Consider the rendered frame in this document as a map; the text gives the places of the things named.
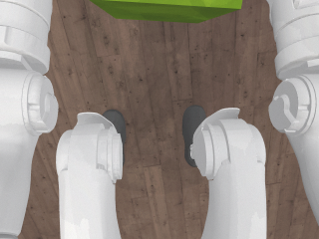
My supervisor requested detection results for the robot left forearm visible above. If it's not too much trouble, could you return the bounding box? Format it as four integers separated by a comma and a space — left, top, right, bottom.
0, 0, 53, 75

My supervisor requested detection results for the left robot upper arm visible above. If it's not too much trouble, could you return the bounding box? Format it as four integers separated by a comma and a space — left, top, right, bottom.
0, 68, 59, 239

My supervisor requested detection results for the carton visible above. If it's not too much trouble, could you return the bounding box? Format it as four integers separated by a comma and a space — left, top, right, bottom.
90, 0, 242, 24

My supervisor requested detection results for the right robot upper arm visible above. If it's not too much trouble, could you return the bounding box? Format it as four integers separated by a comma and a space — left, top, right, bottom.
268, 74, 319, 226

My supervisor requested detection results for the robot right shin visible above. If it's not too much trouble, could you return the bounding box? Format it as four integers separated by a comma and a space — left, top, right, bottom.
190, 108, 266, 169

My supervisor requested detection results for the left robot thigh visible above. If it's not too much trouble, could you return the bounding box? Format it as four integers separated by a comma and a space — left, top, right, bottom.
58, 123, 123, 239

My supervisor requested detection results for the robot right forearm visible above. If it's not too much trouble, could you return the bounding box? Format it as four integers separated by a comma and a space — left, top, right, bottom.
266, 0, 319, 81

